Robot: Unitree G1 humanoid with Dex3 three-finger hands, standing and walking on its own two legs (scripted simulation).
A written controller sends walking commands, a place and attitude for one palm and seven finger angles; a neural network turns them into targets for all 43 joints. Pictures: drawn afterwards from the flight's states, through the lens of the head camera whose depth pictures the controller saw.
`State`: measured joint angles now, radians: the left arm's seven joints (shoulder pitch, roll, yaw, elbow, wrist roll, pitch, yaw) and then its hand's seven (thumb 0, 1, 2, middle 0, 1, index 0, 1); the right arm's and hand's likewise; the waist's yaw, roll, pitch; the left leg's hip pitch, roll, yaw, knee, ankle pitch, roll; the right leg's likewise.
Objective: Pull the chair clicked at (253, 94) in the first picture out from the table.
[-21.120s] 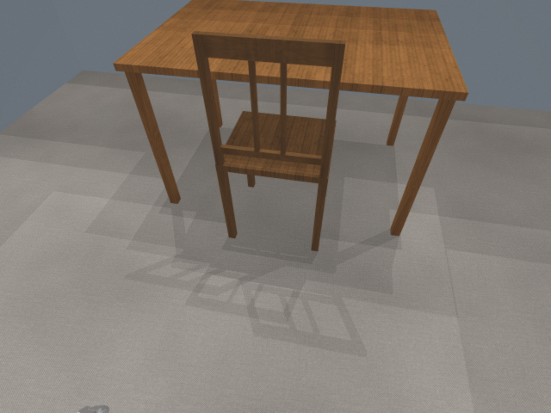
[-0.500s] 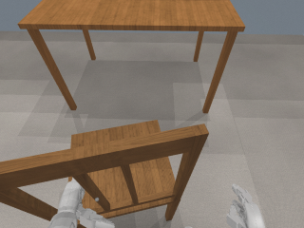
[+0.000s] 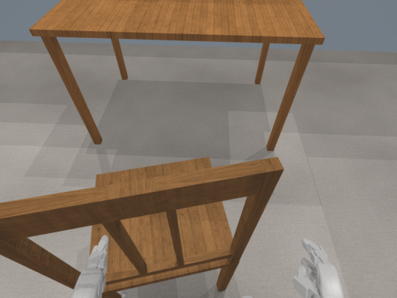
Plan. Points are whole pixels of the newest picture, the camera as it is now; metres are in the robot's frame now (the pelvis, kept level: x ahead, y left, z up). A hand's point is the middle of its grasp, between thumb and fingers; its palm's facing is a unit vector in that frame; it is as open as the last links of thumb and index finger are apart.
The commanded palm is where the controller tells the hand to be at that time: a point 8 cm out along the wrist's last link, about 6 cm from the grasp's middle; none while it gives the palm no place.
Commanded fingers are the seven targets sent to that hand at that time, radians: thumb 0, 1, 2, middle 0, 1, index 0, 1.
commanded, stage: draw the fingers out of the gap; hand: left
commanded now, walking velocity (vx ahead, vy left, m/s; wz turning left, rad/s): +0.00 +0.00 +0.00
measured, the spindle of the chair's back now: (130, 249) +0.23 +0.15 -0.02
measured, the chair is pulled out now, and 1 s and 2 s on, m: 0.69 0.69 0.68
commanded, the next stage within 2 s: draw the hand back to the body in 0.32 s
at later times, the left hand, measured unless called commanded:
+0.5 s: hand out of the picture +0.09 +0.12 +0.00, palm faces +0.09 -0.99 -0.11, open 17.5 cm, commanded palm +0.05 +0.18 +0.03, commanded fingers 0.00 -0.55 0.20 0.00 0.00 0.00 0.00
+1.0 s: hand out of the picture +0.13 +0.18 +0.09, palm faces +0.08 -0.97 -0.22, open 17.1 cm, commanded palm +0.08 +0.23 +0.12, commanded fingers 0.00 -0.22 0.36 -0.05 -0.07 -0.05 -0.07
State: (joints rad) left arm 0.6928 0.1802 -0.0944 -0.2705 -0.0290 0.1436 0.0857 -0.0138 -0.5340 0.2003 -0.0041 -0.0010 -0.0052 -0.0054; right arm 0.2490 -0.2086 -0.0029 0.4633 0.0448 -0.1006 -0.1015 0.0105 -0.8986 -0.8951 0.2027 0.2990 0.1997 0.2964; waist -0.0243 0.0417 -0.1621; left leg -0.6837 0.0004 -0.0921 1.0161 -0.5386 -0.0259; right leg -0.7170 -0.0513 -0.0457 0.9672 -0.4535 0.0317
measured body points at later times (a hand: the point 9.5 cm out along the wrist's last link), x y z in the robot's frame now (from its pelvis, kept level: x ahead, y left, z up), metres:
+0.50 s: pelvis -0.01 -0.01 -0.02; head +0.02 -0.01 +0.43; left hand +0.08 +0.18 +0.01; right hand +0.19 -0.25 -0.07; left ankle -0.02 +0.13 -0.68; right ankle +0.01 -0.14 -0.68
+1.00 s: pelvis -0.01 -0.01 +0.00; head -0.01 -0.01 +0.45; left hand +0.12 +0.23 +0.11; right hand +0.18 -0.23 -0.07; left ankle -0.02 +0.13 -0.68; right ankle +0.01 -0.14 -0.68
